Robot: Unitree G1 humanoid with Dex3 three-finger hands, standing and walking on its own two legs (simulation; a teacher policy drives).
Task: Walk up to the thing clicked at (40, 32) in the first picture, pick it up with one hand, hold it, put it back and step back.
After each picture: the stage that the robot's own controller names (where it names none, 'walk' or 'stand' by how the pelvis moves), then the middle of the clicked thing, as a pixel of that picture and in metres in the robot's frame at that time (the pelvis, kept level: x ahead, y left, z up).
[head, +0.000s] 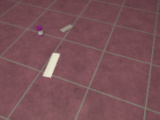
stand; (39, 31) +1.54 +0.47 -0.72
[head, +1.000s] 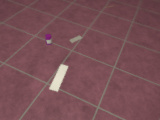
walk; (48, 39) +1.43 +0.24 -0.69
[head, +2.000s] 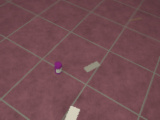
walk; (58, 68) +0.90 +0.15 -0.71
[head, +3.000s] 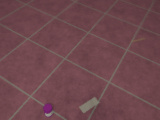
walk; (48, 110) +0.52 +0.19 -0.71
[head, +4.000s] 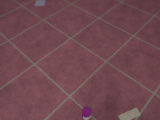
walk; (86, 114) +0.47 -0.03 -0.69
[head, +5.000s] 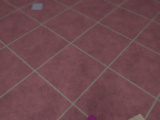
walk; out of the picture +0.42 -0.08 -0.71
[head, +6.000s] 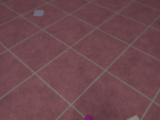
stand; out of the picture +0.47 -0.05 -0.72
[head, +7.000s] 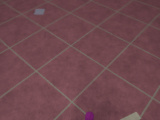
stand; (89, 118) +0.50 -0.06 -0.73
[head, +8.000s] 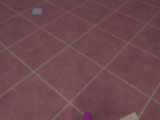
stand; (87, 119) +0.48 -0.04 -0.73
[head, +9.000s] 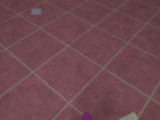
stand; out of the picture +0.48 -0.03 -0.73
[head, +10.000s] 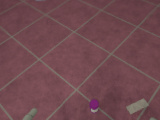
go down; (94, 106) +0.51 -0.03 -0.67
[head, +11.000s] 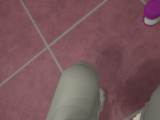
go down; (152, 14) +0.59 -0.11 -0.29
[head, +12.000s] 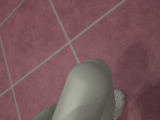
close in; out of the picture +0.57 -0.16 -0.25
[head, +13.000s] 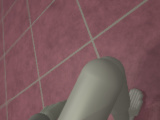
close in; out of the picture +0.57 -0.19 -0.26
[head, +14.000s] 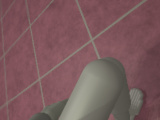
close in; out of the picture +0.57 -0.18 -0.27
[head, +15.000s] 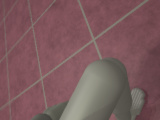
close in; out of the picture +0.57 -0.18 -0.28
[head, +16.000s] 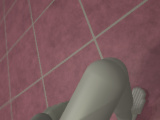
close in; out of the picture +0.57 -0.19 -0.28
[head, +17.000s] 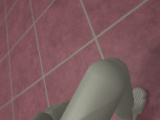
close in; out of the picture +0.56 -0.19 -0.28
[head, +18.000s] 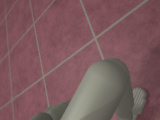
close in; out of the picture +0.56 -0.19 -0.29
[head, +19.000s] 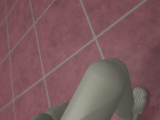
close in; out of the picture +0.56 -0.19 -0.28
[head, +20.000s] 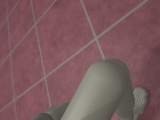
close in; out of the picture +0.56 -0.19 -0.29
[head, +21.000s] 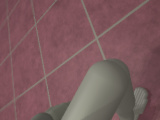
close in; out of the picture +0.56 -0.19 -0.29
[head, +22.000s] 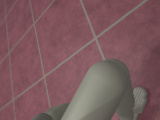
close in; out of the picture +0.56 -0.19 -0.29
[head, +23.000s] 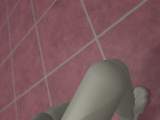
close in; out of the picture +0.56 -0.19 -0.29
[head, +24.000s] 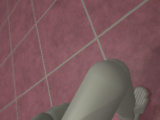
close in; out of the picture +0.56 -0.19 -0.29
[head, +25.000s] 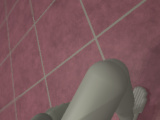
close in; out of the picture +0.56 -0.19 -0.29
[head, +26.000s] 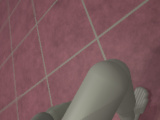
close in; out of the picture +0.56 -0.19 -0.29
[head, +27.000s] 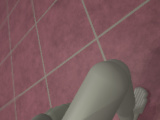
close in; out of the picture +0.56 -0.19 -0.29
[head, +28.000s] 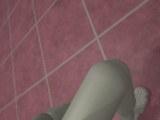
close in; out of the picture +0.56 -0.19 -0.29
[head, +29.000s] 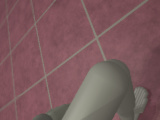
close in; out of the picture +0.56 -0.19 -0.30
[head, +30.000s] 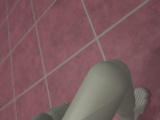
close in; out of the picture +0.56 -0.19 -0.29
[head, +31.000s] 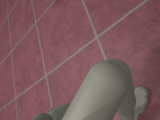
close in; out of the picture +0.56 -0.19 -0.29
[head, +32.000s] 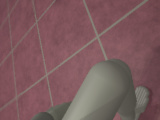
close in; out of the picture +0.56 -0.19 -0.30
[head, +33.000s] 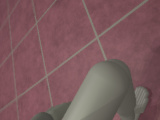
close in; out of the picture +0.56 -0.19 -0.29
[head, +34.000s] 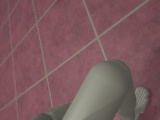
close in; out of the picture +0.56 -0.19 -0.29
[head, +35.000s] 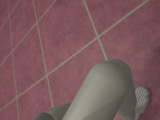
close in; out of the picture +0.56 -0.19 -0.30
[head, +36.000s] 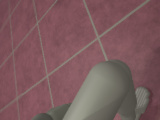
close in; out of the picture +0.56 -0.19 -0.30
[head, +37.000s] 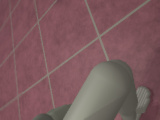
close in; out of the picture +0.56 -0.19 -0.30
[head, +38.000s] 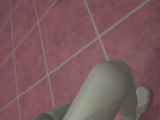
close in; out of the picture +0.56 -0.19 -0.30
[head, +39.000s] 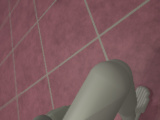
close in; out of the picture +0.56 -0.19 -0.30
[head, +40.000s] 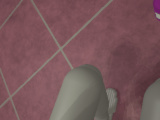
stand; out of the picture +0.56 -0.16 -0.30
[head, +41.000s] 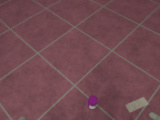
stand; (92, 103) +0.51 -0.03 -0.63
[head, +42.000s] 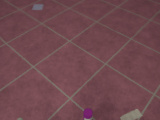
stand; (87, 115) +0.50 -0.02 -0.66
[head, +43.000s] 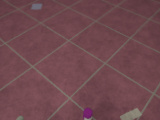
stand; (87, 115) +0.50 -0.02 -0.66
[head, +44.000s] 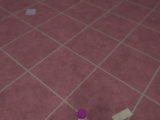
stand; (81, 116) +0.52 -0.02 -0.72
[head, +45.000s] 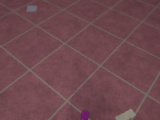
stand; (84, 117) +0.49 -0.04 -0.73
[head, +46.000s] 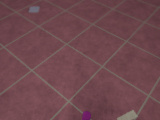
walk; (86, 118) +0.48 -0.05 -0.73
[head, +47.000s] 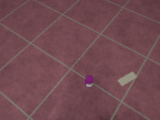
walk; (89, 81) +0.63 -0.07 -0.70
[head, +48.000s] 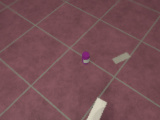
walk; (85, 58) +0.87 -0.03 -0.70
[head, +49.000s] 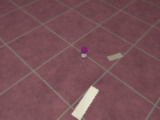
stand; (84, 53) +1.13 -0.07 -0.71
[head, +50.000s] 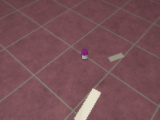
stand; (84, 54) +1.08 -0.05 -0.71
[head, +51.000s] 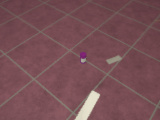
stand; (83, 57) +1.11 -0.04 -0.72
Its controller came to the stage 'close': no
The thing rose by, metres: 0.00
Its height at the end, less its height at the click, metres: +0.00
